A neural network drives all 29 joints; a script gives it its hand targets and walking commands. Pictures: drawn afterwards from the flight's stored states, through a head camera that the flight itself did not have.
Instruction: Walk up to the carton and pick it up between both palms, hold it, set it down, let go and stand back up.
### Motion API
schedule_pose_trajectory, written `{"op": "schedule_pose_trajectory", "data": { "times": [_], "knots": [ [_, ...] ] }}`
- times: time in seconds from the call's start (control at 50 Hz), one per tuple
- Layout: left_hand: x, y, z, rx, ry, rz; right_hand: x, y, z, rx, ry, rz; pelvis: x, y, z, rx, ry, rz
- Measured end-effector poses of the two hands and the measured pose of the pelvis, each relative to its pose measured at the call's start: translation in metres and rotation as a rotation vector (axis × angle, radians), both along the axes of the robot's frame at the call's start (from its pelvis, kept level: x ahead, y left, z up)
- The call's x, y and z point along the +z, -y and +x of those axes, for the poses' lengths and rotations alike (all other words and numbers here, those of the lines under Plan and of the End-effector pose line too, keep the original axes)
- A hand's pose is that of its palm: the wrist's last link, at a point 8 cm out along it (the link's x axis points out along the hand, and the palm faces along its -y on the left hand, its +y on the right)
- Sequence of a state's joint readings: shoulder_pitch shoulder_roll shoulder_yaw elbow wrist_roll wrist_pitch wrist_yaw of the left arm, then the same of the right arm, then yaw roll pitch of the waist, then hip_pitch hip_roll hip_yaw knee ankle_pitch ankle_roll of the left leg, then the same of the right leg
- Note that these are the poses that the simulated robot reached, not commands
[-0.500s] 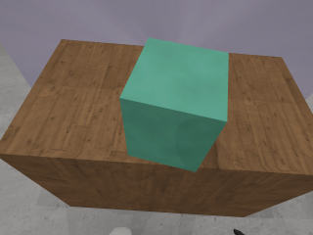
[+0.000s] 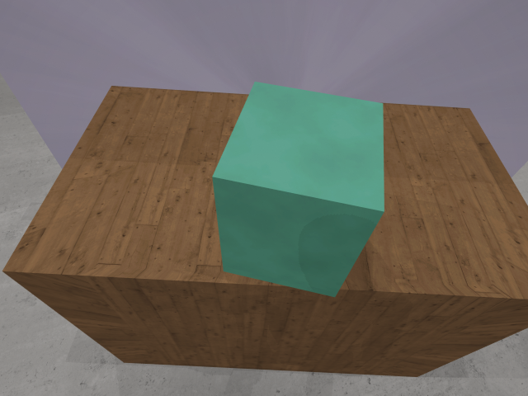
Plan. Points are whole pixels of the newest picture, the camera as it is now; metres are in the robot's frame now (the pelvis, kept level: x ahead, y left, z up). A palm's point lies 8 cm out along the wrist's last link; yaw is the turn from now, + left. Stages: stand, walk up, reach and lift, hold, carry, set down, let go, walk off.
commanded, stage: stand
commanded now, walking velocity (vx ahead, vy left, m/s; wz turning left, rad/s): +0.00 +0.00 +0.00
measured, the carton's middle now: (296, 194) +0.41 -0.03 +0.06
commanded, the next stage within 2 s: none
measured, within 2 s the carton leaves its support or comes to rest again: neither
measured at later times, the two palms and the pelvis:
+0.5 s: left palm out of the picture -0.04 +0.21 -0.15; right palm out of the picture -0.01 -0.21 -0.14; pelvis +0.00 +0.01 +0.00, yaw -1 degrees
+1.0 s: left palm out of the picture -0.05 +0.20 -0.15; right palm out of the picture -0.02 -0.20 -0.15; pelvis +0.00 +0.01 +0.00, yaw -1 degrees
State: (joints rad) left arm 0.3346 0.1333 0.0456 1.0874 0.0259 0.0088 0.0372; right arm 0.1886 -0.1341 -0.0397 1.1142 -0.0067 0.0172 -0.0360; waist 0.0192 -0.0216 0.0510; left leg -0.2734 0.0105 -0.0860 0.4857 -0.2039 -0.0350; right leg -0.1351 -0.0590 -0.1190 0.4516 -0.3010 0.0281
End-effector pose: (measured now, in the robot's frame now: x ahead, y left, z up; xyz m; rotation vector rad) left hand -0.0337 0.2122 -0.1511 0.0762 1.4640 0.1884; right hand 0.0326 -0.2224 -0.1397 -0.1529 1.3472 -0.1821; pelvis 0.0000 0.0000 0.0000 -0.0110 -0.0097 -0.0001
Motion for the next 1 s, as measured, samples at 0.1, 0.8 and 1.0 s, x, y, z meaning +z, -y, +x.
{"op": "schedule_pose_trajectory", "data": {
  "times": [0.1, 0.8, 1.0],
  "knots": [
    [-0.001, 0.005, -0.006, 0.003, -0.03, -0.014, -0.001, -0.003, -0.012, -0.01, -0.039, 0.002, 0.001, -0.001, 0.001, -0.004, 0.004, 0.0],
    [0.001, 0.008, -0.017, -0.011, -0.067, -0.023, -0.005, -0.022, -0.049, -0.035, -0.113, 0.04, 0.002, -0.006, -0.001, -0.014, 0.01, 0.002],
    [0.002, 0.008, -0.019, -0.012, -0.07, -0.022, -0.006, -0.024, -0.053, -0.04, -0.116, 0.047, 0.002, -0.006, -0.001, -0.017, 0.009, 0.004]
  ]
}}
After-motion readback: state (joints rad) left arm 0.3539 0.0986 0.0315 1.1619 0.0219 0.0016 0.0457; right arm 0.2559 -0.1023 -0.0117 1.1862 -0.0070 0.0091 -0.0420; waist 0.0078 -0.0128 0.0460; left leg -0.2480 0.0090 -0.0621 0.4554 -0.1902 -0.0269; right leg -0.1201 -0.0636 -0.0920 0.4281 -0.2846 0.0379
